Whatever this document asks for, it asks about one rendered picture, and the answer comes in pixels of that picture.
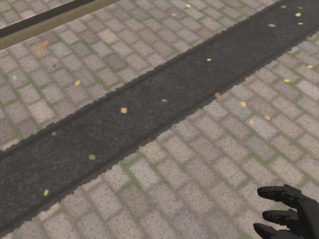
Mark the robot right hand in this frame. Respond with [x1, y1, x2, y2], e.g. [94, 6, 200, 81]
[253, 184, 319, 239]

